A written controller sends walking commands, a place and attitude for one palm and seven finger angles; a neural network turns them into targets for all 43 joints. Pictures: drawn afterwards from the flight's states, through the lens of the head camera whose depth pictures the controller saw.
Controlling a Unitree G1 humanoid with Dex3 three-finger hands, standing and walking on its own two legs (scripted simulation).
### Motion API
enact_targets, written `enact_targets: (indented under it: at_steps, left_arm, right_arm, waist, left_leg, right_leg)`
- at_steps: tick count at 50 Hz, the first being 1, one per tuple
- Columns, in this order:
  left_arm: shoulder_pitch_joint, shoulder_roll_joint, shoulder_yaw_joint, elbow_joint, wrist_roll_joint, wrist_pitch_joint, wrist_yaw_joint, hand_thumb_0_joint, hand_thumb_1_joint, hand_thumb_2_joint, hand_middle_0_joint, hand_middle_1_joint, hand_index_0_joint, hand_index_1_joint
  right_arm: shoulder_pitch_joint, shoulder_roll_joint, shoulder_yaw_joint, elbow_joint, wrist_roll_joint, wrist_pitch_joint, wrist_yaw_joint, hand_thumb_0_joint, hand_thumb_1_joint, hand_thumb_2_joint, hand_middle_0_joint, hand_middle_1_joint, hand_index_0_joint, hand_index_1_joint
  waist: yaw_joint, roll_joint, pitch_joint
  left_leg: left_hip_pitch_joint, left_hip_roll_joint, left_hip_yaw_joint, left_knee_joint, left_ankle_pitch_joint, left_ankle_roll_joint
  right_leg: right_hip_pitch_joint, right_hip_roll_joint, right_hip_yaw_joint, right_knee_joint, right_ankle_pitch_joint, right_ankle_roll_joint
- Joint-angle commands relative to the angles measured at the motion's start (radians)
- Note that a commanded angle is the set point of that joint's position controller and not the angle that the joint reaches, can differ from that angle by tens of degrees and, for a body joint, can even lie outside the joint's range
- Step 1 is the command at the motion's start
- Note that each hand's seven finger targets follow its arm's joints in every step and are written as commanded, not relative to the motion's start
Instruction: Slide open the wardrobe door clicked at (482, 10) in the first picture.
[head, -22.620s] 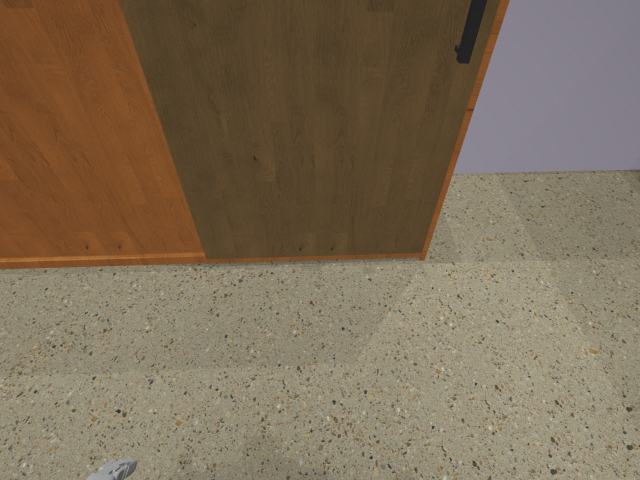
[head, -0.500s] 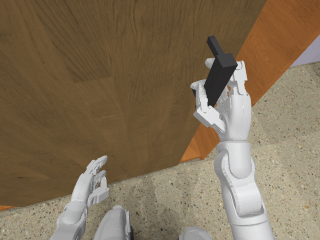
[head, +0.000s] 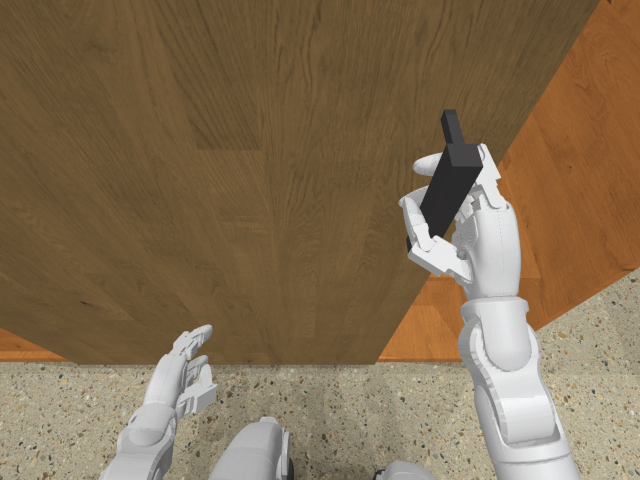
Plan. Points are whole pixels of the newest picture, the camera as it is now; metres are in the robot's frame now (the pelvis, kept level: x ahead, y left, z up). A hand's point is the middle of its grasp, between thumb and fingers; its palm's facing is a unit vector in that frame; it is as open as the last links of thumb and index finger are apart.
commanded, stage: step sideways, sliding the door along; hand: right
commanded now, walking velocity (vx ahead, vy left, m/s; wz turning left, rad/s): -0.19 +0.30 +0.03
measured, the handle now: (433, 190) +0.37 -0.10 +0.16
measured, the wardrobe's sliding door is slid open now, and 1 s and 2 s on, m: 0.30 0.48 0.56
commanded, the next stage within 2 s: stop walking and hold the door there in 1.70 s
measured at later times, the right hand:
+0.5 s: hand (319, 236) +0.32 +0.01 +0.15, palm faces +0.14 +0.99 -0.05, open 6.4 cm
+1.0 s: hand (211, 230) +0.32 +0.11 +0.16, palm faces +0.29 +0.95 -0.09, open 6.4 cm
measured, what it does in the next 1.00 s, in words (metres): steps to the left: left foot, then right foot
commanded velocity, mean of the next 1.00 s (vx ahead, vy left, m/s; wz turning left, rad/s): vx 0.09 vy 0.30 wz -0.02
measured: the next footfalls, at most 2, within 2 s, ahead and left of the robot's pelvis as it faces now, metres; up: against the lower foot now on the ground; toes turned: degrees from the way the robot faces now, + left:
left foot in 0.14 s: +0.02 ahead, +0.18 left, +0.00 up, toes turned +5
right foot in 0.36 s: -0.03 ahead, -0.02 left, +0.00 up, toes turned -5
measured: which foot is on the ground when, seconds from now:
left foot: up 0.00-0.12, down 0.14-0.36, up 0.38-0.66, down 0.68-0.82, up 0.84-1.00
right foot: down 0.00-0.16, up 0.18-0.34, down 0.36-0.70, up 0.72-0.82, down 0.84-1.00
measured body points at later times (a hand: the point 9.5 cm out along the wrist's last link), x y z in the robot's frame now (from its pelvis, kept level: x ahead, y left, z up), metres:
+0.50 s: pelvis -0.10 +0.14 +0.00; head -0.03 +0.13 +0.44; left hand +0.06 +0.38 -0.11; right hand +0.31 -0.04 +0.16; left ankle -0.08 +0.26 -0.67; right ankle -0.07 -0.01 -0.73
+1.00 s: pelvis -0.10 +0.31 +0.00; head -0.02 +0.31 +0.44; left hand +0.10 +0.53 -0.12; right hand +0.30 +0.06 +0.16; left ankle -0.06 +0.45 -0.68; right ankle -0.08 +0.10 -0.73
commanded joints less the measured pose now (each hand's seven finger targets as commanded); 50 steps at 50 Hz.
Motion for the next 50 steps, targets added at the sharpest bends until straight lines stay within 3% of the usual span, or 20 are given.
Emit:
enact_targets:
  at_steps: [1, 6, 8, 9, 12, 16, 18, 19, 25, 31, 33, 35, 36, 37, 39, 40, 41, 42, 43, 50]
  left_arm:
    - [-0.057, 0.103, 0.028, -0.138, -0.011, -0.048, -0.005, 0.000, 0.900, 0.900, -0.200, -0.300, -0.200, -0.300]
    - [-0.037, 0.084, 0.016, -0.134, -0.048, -0.071, 0.009, 0.000, 0.900, 0.900, -0.200, -0.300, -0.200, -0.300]
    - [-0.070, 0.022, -0.003, -0.142, -0.055, -0.079, 0.028, 0.000, 0.900, 0.900, -0.200, -0.300, -0.200, -0.300]
    - [-0.085, 0.065, 0.024, -0.126, -0.042, -0.089, 0.045, 0.000, 0.900, 0.900, -0.200, -0.300, -0.200, -0.300]
    - [-0.043, 0.034, -0.011, -0.062, -0.019, -0.087, 0.053, 0.000, 0.900, 0.900, -0.200, -0.300, -0.200, -0.300]
    - [-0.006, 0.083, 0.020, -0.051, -0.019, -0.031, 0.061, 0.000, 0.900, 0.900, -0.200, -0.300, -0.200, -0.300]
    - [-0.008, 0.153, 0.053, -0.083, -0.032, -0.023, 0.046, 0.000, 0.900, 0.900, -0.200, -0.300, -0.200, -0.300]
    - [-0.028, 0.156, 0.048, -0.088, -0.044, -0.005, 0.023, 0.000, 0.900, 0.900, -0.200, -0.300, -0.200, -0.300]
    - [-0.014, 0.158, 0.045, -0.019, -0.044, -0.004, 0.024, 0.000, 0.900, 0.900, -0.200, -0.300, -0.200, -0.300]
    - [0.021, 0.157, 0.035, -0.020, -0.063, -0.002, 0.035, 0.000, 0.900, 0.900, -0.200, -0.300, -0.200, -0.300]
    - [0.016, 0.127, 0.021, -0.020, -0.079, -0.011, 0.035, 0.000, 0.900, 0.900, -0.200, -0.300, -0.200, -0.300]
    - [-0.022, 0.071, 0.005, -0.002, -0.079, -0.014, 0.046, 0.000, 0.900, 0.900, -0.200, -0.300, -0.200, -0.300]
    - [-0.004, 0.114, 0.029, 0.024, -0.071, -0.003, 0.063, 0.000, 0.900, 0.900, -0.200, -0.300, -0.200, -0.300]
    - [-0.009, 0.112, 0.032, 0.023, -0.064, -0.002, 0.071, 0.000, 0.900, 0.900, -0.200, -0.300, -0.200, -0.300]
    - [0.008, 0.106, 0.016, 0.060, -0.055, -0.004, 0.079, 0.000, 0.900, 0.900, -0.200, -0.300, -0.200, -0.300]
    - [0.039, 0.120, 0.028, 0.058, -0.055, 0.002, 0.075, 0.000, 0.900, 0.900, -0.200, -0.300, -0.200, -0.300]
    - [0.024, 0.183, 0.065, 0.014, -0.046, 0.006, 0.061, 0.000, 0.900, 0.900, -0.200, -0.300, -0.200, -0.300]
    - [-0.010, 0.168, 0.059, 0.011, -0.053, 0.010, 0.021, 0.000, 0.900, 0.900, -0.200, -0.300, -0.200, -0.300]
    - [-0.004, 0.163, 0.059, 0.018, -0.062, 0.030, 0.008, 0.000, 0.900, 0.900, -0.200, -0.300, -0.200, -0.300]
    - [-0.010, 0.169, 0.058, -0.039, -0.067, 0.015, 0.020, 0.000, 0.900, 0.900, -0.200, -0.300, -0.200, -0.300]
  right_arm:
    - [-0.434, 0.045, 0.064, -0.241, -0.026, -0.094, 0.048, 0.000, -0.900, -0.900, 0.450, 1.400, 0.450, 1.400]
    - [-0.505, 0.023, 0.049, -0.238, -0.008, -0.085, 0.046, 0.000, -0.900, -0.900, 0.450, 1.400, 0.450, 1.400]
    - [-0.554, -0.058, 0.024, -0.252, -0.010, -0.074, 0.029, 0.000, -0.900, -0.900, 0.450, 1.400, 0.450, 1.400]
    - [-0.464, -0.068, 0.009, -0.205, 0.016, -0.049, 0.015, 0.000, -0.900, -0.900, 0.450, 1.400, 0.450, 1.400]
    - [-0.617, -0.007, 0.024, -0.245, 0.023, -0.076, -0.005, 0.000, -0.900, -0.900, 0.450, 1.400, 0.450, 1.400]
    - [-0.703, -0.036, 0.002, -0.115, 0.017, -0.088, 0.008, 0.000, -0.900, -0.900, 0.450, 1.400, 0.450, 1.400]
    - [-0.781, 0.047, 0.076, -0.071, 0.046, -0.076, 0.037, 0.000, -0.900, -0.900, 0.450, 1.400, 0.450, 1.400]
    - [-0.811, 0.067, 0.084, 0.042, 0.036, -0.058, 0.039, 0.000, -0.900, -0.900, 0.450, 1.400, 0.450, 1.400]
    - [-1.051, 0.113, 0.115, 0.175, 0.040, -0.010, 0.055, 0.000, -0.900, -0.900, 0.450, 1.400, 0.450, 1.400]
    - [-1.127, 0.087, 0.066, 0.292, 0.061, -0.022, 0.033, 0.000, -0.900, -0.900, 0.450, 1.400, 0.450, 1.400]
    - [-1.135, 0.049, 0.040, 0.308, 0.052, -0.025, 0.032, 0.000, -0.900, -0.900, 0.450, 1.400, 0.450, 1.400]
    - [-1.154, -0.052, -0.009, 0.305, 0.044, -0.020, 0.011, 0.000, -0.900, -0.900, 0.450, 1.400, 0.450, 1.400]
    - [-1.064, -0.099, -0.054, 0.379, 0.041, -0.009, 0.009, 0.000, -0.900, -0.900, 0.450, 1.400, 0.450, 1.400]
    - [-1.088, -0.090, -0.044, 0.345, 0.040, -0.013, 0.014, 0.000, -0.900, -0.900, 0.450, 1.400, 0.450, 1.400]
    - [-1.148, -0.013, 0.011, 0.294, 0.054, -0.022, 0.008, 0.000, -0.900, -0.900, 0.450, 1.400, 0.450, 1.400]
    - [-1.140, 0.014, 0.029, 0.256, 0.068, -0.038, 0.012, 0.000, -0.900, -0.900, 0.450, 1.400, 0.450, 1.400]
    - [-1.128, 0.045, 0.050, 0.205, 0.091, -0.053, 0.028, 0.000, -0.900, -0.900, 0.450, 1.400, 0.450, 1.400]
    - [-1.161, 0.058, 0.046, 0.244, 0.090, -0.050, 0.043, 0.000, -0.900, -0.900, 0.450, 1.400, 0.450, 1.400]
    - [-1.110, 0.100, 0.077, 0.334, 0.070, -0.035, 0.056, 0.000, -0.900, -0.900, 0.450, 1.400, 0.450, 1.400]
    - [-1.108, 0.021, 0.029, 0.243, 0.082, -0.042, 0.052, 0.000, -0.900, -0.900, 0.450, 1.400, 0.450, 1.400]
  waist:
    - [0.056, -0.221, -0.463]
    - [0.061, -0.161, -0.480]
    - [0.058, 0.267, -0.505]
    - [0.002, 0.396, -0.568]
    - [0.052, 0.170, -0.593]
    - [0.065, 0.123, -0.640]
    - [0.068, -0.218, -0.633]
    - [0.058, -0.178, -0.588]
    - [0.074, -0.210, -0.502]
    - [0.083, -0.272, -0.548]
    - [0.068, -0.139, -0.566]
    - [0.073, 0.145, -0.561]
    - [0.036, 0.392, -0.558]
    - [0.030, 0.430, -0.545]
    - [0.091, 0.196, -0.550]
    - [0.123, 0.012, -0.617]
    - [0.108, -0.324, -0.648]
    - [0.089, -0.175, -0.652]
    - [0.098, -0.138, -0.561]
    - [0.080, -0.305, -0.527]
  left_leg:
    - [0.082, 0.041, 0.013, -0.136, 0.004, -0.020]
    - [0.276, 0.028, 0.075, -0.544, 0.326, -0.025]
    - [0.387, 0.292, -0.224, -0.587, 1.052, 0.105]
    - [0.434, 0.338, -0.342, -0.551, 1.204, 0.164]
    - [0.647, 0.297, -0.204, -0.414, 1.317, 0.196]
    - [0.442, 0.208, -0.109, -0.341, 0.945, 0.120]
    - [-0.035, 0.057, -0.034, -0.119, 0.073, 0.000]
    - [-0.067, 0.037, -0.089, 0.071, -0.058, 0.012]
    - [-0.027, 0.105, -0.022, 0.061, 0.082, 0.001]
    - [0.265, 0.015, 0.134, -0.363, 0.091, -0.002]
    - [0.383, 0.064, 0.092, -0.564, 0.281, 0.011]
    - [0.532, 0.296, -0.122, -0.518, 0.815, 0.122]
    - [0.626, 0.296, -0.196, -0.470, 1.017, 0.163]
    - [0.652, 0.310, -0.195, -0.430, 1.144, 0.182]
    - [0.557, 0.262, -0.056, -0.232, 1.092, 0.136]
    - [0.287, 0.189, 0.056, -0.028, 0.873, 0.059]
    - [-0.137, 0.059, 0.059, 0.176, 0.141, -0.013]
    - [-0.092, 0.086, -0.071, 0.260, -0.077, 0.017]
    - [-0.140, 0.102, -0.073, 0.240, -0.076, 0.011]
    - [0.180, 0.058, 0.074, -0.163, 0.082, -0.005]
  right_leg:
    - [0.286, -0.297, 0.091, -0.118, 0.787, -0.173]
    - [0.236, -0.168, 0.023, 0.057, 0.496, -0.097]
    - [-0.085, 0.059, -0.009, 0.341, -0.254, -0.081]
    - [-0.148, 0.139, 0.085, 0.517, -0.413, -0.036]
    - [-0.239, 0.115, 0.103, 0.372, -0.337, -0.027]
    - [0.125, 0.071, 0.046, -0.100, 0.124, -0.052]
    - [0.480, -0.362, 0.461, -0.137, 0.802, -0.247]
    - [0.449, -0.408, 0.523, -0.149, 0.702, -0.306]
    - [0.268, -0.277, 0.232, -0.149, 0.381, -0.234]
    - [0.208, -0.179, 0.144, -0.038, 0.333, -0.160]
    - [0.134, -0.085, 0.091, 0.108, 0.278, -0.103]
    - [-0.157, 0.035, 0.026, 0.298, -0.064, -0.047]
    - [-0.273, 0.096, 0.047, 0.437, -0.243, -0.047]
    - [-0.306, 0.093, 0.055, 0.457, -0.349, -0.059]
    - [-0.102, 0.068, 0.033, 0.038, -0.110, -0.073]
    - [0.291, 0.000, 0.054, -0.174, 0.321, -0.099]
    - [0.614, -0.310, 0.410, -0.071, 0.919, -0.231]
    - [0.508, -0.400, 0.500, -0.109, 0.763, -0.267]
    - [0.433, -0.371, 0.425, -0.090, 0.647, -0.290]
    - [0.224, -0.253, 0.109, -0.054, 0.542, -0.169]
